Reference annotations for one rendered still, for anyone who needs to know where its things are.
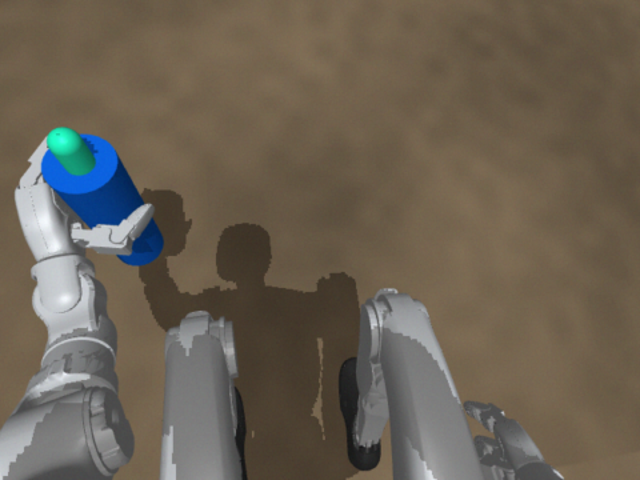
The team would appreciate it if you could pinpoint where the bottle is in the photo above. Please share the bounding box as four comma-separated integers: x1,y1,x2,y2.
41,127,164,266

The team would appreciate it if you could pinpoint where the left robot hand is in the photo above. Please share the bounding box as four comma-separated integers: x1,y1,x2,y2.
14,136,155,262

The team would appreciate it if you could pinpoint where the right robot foot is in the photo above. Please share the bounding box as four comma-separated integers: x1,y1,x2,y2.
339,357,381,471

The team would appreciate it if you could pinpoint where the right robot hand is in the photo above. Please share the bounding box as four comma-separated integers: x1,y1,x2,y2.
463,401,546,480

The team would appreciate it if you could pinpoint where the right robot arm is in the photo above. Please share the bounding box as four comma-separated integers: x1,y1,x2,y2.
514,462,565,480

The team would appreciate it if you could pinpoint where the left robot arm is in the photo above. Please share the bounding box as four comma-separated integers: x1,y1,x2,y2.
0,253,134,480

